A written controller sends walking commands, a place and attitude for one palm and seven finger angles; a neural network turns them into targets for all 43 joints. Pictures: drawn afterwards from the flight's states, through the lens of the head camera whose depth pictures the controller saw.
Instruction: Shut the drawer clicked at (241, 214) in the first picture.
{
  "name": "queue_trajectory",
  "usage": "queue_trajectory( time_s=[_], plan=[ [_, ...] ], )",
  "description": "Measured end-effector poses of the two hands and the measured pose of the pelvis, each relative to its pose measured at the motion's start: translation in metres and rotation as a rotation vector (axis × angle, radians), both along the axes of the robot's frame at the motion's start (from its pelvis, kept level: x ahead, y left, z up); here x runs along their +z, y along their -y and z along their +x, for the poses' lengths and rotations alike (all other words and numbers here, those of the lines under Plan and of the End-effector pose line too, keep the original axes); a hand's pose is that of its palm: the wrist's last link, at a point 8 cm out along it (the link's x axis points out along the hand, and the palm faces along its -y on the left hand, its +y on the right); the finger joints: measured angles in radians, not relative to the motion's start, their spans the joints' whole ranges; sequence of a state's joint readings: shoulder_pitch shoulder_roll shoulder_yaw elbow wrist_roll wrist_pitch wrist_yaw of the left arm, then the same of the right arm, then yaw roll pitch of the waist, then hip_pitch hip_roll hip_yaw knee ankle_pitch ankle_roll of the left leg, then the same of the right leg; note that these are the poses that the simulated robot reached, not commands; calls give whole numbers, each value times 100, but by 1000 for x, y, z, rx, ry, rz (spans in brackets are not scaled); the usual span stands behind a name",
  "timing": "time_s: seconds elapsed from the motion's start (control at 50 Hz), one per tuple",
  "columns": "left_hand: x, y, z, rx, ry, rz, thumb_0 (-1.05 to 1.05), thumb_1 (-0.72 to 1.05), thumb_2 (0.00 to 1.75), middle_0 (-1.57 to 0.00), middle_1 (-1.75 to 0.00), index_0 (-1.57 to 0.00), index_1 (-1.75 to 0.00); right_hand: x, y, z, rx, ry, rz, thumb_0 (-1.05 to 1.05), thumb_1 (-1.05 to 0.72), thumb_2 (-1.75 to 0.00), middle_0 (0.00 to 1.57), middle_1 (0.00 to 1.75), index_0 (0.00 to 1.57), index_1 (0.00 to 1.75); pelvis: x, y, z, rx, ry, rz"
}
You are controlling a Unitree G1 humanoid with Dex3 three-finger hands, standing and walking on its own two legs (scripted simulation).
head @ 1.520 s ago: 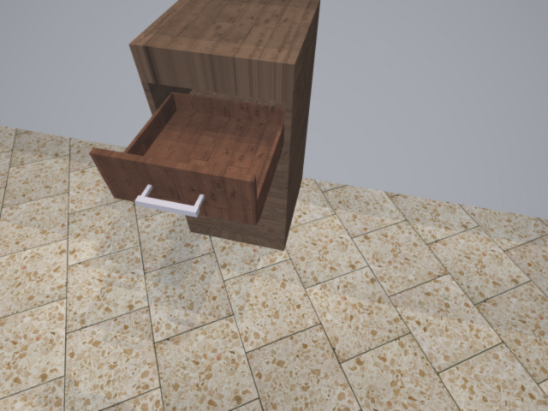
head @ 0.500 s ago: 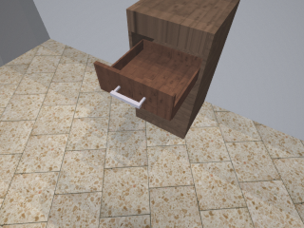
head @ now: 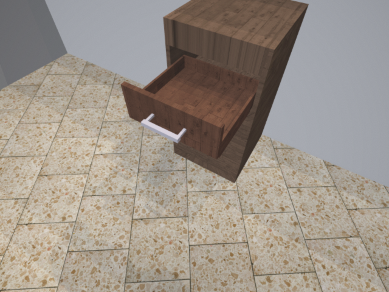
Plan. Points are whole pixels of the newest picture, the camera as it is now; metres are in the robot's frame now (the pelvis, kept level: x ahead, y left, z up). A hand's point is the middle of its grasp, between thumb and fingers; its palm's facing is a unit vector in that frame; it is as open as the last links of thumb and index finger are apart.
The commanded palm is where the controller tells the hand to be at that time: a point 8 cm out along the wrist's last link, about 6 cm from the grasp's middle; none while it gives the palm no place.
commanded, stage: stand and wait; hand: left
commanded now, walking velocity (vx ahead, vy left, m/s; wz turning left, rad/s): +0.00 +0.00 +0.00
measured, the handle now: (163, 127) +0.61 +0.13 -0.10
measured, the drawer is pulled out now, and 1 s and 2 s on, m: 0.30 0.30 0.30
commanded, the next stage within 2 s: look at it before walking up in 0.18 s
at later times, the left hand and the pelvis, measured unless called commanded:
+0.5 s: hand out of the picture +0.00 +0.16 -0.17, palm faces +0.05 -0.98 -0.19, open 7.4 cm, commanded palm none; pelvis +0.01 -0.01 +0.01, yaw +0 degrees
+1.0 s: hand out of the picture +0.03 +0.16 -0.17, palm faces +0.03 -0.98 -0.20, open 7.4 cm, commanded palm none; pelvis +0.01 -0.02 +0.01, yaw -1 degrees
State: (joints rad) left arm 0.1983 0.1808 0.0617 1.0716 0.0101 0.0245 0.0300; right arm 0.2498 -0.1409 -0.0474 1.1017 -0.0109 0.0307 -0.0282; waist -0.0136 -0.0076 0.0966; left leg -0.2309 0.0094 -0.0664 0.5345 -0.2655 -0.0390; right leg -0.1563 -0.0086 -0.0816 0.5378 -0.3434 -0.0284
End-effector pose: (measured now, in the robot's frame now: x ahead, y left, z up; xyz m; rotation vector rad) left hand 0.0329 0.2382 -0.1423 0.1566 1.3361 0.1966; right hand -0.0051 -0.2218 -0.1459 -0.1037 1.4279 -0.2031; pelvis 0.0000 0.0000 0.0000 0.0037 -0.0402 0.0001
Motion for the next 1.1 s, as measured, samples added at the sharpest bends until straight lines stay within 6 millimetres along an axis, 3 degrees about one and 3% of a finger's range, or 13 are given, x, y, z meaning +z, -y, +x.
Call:
queue_trajectory(
  time_s=[0.14, 0.46, 0.84, 1.1],
  plan=[
    [5, -2, -2, 16, 4, 4, 1, 91, 89, -20, -30, -20, -30, 1, -9, 0, 30, -9, 13, 1, -92, -89, 20, 30, 20, 30, 4, -1, -1, 12, -9, -2],
    [4, 24, -36, 22, -101, -42, 1, 91, 89, -20, -30, -20, -30, 6, 3, 8, 34, 5, 4, 1, -92, -89, 20, 30, 20, 30, 8, 7, 5, -1, -10, 0],
    [7, 29, -15, -1, -49, -25, 1, 91, 89, -20, -30, -20, -30, 6, 12, 8, 24, 11, 5, 0, -91, -90, 20, 30, 20, 30, 9, 17, 9, -8, -7, -2],
    [1, 24, -12, -21, -76, -29, 1, 90, 89, -20, -30, -20, -30, 4, 18, 0, -30, 4, -22, 0, -91, -89, 20, 30, 20, 30, 4, 16, 5, -58, -14, -14]
  ],
)
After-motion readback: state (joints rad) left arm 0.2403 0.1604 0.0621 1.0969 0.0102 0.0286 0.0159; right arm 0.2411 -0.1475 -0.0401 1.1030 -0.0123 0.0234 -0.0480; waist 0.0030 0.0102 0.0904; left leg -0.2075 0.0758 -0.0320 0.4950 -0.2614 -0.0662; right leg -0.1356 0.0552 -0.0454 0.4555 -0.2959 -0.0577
